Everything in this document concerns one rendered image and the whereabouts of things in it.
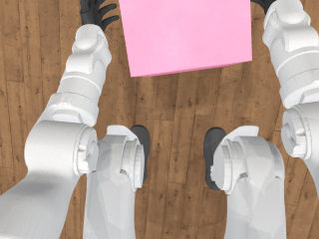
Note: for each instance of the carton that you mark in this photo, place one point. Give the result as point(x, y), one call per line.
point(175, 36)

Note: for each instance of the robot left foot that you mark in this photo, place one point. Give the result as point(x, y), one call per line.
point(144, 137)

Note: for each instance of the robot right thigh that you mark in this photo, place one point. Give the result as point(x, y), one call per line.
point(255, 195)

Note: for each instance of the robot left hand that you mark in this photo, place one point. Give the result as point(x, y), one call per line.
point(91, 14)

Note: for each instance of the right robot upper arm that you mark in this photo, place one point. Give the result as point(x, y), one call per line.
point(300, 136)

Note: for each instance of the robot right hand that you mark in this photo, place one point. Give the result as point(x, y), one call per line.
point(265, 4)

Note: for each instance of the robot left forearm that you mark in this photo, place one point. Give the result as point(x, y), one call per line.
point(82, 82)

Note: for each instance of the robot right forearm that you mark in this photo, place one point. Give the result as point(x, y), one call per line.
point(294, 51)

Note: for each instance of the left robot upper arm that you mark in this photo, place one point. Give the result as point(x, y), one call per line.
point(58, 153)

